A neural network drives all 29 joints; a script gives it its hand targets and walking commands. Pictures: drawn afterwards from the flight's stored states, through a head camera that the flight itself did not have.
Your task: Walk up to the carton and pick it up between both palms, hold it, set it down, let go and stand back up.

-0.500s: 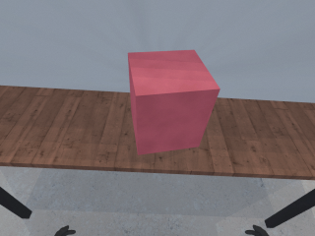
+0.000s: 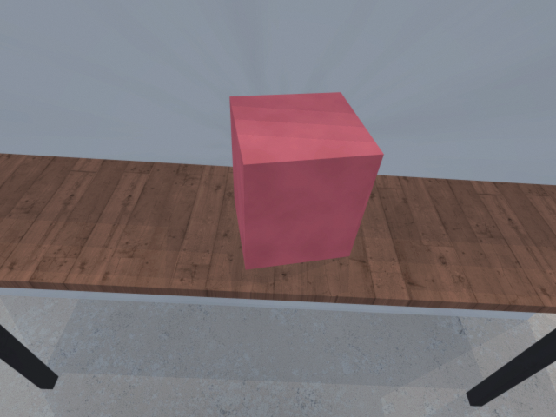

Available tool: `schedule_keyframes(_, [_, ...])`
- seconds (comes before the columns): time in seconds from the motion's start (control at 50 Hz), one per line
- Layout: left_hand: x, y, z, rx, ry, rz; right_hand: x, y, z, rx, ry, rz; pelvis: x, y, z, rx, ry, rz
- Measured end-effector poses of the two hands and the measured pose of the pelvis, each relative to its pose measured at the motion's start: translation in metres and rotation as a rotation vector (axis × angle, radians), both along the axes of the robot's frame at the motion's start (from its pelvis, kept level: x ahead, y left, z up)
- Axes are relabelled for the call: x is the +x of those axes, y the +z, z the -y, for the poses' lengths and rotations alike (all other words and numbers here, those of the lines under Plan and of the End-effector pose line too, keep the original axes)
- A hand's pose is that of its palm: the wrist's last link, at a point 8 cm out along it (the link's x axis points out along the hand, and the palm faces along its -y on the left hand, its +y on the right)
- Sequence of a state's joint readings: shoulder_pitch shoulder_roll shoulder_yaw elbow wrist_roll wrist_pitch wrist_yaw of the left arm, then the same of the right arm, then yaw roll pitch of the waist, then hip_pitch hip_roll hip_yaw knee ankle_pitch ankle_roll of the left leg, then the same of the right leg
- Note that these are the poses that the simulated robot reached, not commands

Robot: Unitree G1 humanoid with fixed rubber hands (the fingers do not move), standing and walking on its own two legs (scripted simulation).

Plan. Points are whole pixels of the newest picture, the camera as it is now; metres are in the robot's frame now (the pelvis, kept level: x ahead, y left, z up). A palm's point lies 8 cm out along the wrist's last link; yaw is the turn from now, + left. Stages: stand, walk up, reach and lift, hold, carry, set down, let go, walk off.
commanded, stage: stand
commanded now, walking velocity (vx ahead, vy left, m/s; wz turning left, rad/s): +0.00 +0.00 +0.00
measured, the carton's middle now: (293, 181) +0.52 +0.03 +0.06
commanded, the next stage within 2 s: none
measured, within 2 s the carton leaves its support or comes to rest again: neither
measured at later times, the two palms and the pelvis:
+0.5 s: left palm out of the picture +0.05 +0.29 -0.12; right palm out of the picture +0.08 -0.26 -0.10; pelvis -0.01 -0.01 +0.00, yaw +0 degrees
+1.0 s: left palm out of the picture +0.04 +0.29 -0.11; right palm out of the picture +0.07 -0.27 -0.11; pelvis -0.01 -0.01 +0.00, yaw +0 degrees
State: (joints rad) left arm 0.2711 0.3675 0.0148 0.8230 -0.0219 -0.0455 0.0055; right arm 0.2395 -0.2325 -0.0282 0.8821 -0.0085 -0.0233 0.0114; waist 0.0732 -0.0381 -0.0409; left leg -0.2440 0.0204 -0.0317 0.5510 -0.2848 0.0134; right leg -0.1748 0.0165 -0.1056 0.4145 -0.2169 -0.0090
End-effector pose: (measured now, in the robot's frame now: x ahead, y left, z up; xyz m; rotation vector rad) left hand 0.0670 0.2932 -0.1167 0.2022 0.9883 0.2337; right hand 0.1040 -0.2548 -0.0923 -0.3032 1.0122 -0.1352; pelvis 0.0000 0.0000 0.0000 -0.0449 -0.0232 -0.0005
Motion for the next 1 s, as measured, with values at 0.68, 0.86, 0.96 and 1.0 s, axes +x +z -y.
schedule_keyframes(0.68, [-0.025,0.002,0.007,0.017,0.017,-0.035,-0.028,-0.010,0.011,0.020,-0.021,-0.049,-0.014,0.001,0.011,0.015,0.001,0.019])
schedule_keyframes(0.86, [-0.026,0.003,0.006,0.024,0.017,-0.043,-0.031,-0.013,0.012,0.025,-0.024,-0.065,-0.013,0.002,0.011,0.016,0.001,0.018])
schedule_keyframes(0.96, [-0.026,0.003,0.007,0.025,0.017,-0.050,-0.031,-0.014,0.012,0.026,-0.025,-0.073,-0.012,0.002,0.012,0.017,0.001,0.017])
schedule_keyframes(1.0, [-0.026,0.003,0.007,0.026,0.017,-0.052,-0.031,-0.014,0.012,0.027,-0.025,-0.075,-0.012,0.002,0.012,0.017,0.001,0.016])
